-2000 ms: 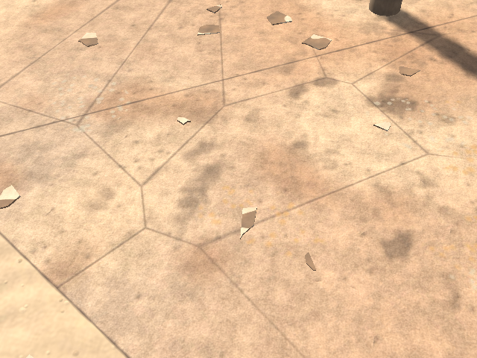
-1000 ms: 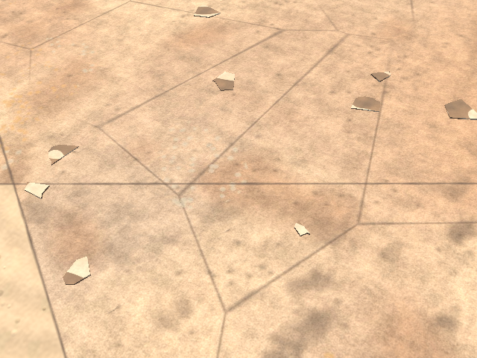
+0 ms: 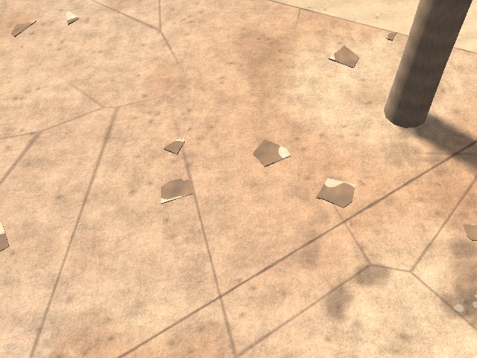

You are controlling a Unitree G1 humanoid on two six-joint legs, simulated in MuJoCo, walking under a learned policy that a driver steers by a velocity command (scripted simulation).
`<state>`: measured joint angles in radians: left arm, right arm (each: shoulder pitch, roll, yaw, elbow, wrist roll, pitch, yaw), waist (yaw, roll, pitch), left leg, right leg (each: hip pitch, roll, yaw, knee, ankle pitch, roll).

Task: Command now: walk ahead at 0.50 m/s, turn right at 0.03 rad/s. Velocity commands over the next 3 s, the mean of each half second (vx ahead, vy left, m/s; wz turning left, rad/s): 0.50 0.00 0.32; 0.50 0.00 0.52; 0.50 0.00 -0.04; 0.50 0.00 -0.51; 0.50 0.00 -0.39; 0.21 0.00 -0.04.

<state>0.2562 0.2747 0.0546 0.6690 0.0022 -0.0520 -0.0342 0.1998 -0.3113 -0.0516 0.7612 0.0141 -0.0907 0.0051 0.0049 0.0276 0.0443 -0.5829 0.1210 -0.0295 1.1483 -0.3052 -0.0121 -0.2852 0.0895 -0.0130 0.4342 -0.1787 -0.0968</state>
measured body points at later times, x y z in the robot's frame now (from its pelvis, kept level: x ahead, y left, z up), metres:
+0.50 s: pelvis +0.30 +0.08 -0.01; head +0.33 +0.09 +0.44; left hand +0.34 +0.37 -0.12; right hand +0.50 -0.15 -0.11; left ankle +0.34 +0.16 -0.74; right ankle +0.21 -0.08 -0.64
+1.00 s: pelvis +0.58 +0.11 +0.00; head +0.60 +0.11 +0.45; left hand +0.55 +0.40 -0.10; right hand +0.82 -0.07 -0.11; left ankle +0.47 +0.20 -0.65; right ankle +0.66 +0.03 -0.74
